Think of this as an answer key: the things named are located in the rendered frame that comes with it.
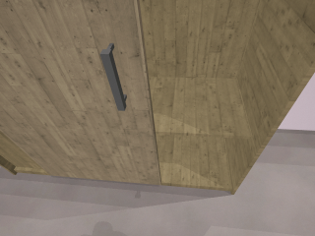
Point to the handle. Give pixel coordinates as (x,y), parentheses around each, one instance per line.
(108,62)

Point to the wardrobe door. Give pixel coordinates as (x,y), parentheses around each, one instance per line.
(56,103)
(14,154)

